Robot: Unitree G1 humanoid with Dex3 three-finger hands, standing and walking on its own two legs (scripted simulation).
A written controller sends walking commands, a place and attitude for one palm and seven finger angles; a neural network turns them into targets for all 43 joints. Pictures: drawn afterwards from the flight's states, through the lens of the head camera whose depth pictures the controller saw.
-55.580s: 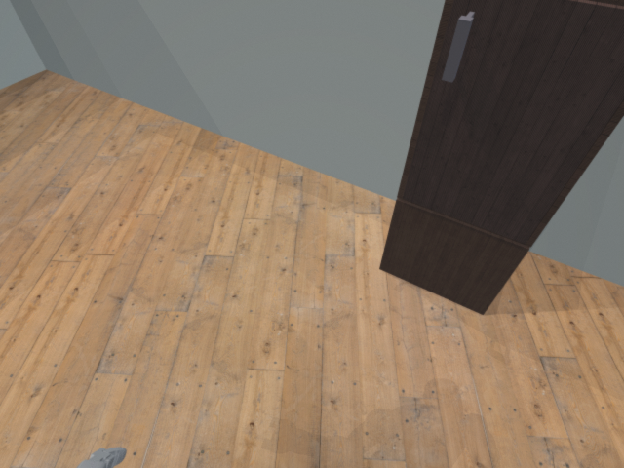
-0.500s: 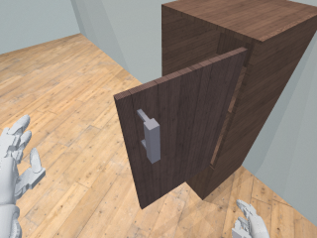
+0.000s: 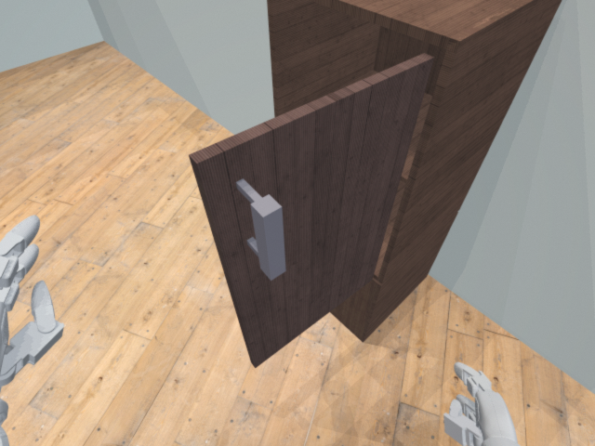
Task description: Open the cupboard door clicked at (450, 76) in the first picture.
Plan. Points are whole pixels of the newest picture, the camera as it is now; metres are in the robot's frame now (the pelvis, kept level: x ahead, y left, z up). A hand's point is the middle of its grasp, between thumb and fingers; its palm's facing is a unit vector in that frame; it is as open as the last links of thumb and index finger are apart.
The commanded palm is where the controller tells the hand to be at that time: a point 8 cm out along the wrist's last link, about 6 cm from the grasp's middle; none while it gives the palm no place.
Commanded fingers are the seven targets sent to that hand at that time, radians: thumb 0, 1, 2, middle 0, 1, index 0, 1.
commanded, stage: step back with the hand held close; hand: left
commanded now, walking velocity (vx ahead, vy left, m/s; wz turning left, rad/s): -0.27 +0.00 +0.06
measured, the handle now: (259, 229) +0.34 +0.08 +0.14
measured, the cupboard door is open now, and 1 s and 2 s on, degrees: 85 85 85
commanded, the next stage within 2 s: stop stepping back and stand still in 0.72 s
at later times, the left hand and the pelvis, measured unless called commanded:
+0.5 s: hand out of the picture +0.09 +0.29 +0.15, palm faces +0.50 -0.76 -0.41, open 7.4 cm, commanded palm +0.02 +0.33 +0.17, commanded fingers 0.00 0.90 0.90 -0.20 -0.30 -0.20 -0.30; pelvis -0.10 +0.02 -0.03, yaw +3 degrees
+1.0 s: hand out of the picture +0.00 +0.28 +0.16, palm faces +0.36 -0.84 -0.41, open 7.4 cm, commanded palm -0.06 +0.33 +0.17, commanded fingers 0.00 0.90 0.90 -0.20 -0.30 -0.20 -0.30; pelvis -0.22 +0.04 -0.02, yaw -3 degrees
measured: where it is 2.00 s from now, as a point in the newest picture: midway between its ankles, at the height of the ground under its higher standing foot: outside the picture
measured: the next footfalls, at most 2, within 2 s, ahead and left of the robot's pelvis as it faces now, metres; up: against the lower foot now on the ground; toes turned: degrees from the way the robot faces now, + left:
right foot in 0.82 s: -0.24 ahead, -0.03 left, +0.00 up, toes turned -6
left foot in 0.96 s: -0.08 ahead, +0.10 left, +0.00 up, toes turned -3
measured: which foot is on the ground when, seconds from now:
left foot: down 0.00-0.80, up 0.82-0.94, down 0.96-1.00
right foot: down 0.00-0.52, up 0.54-0.80, down 0.82-1.00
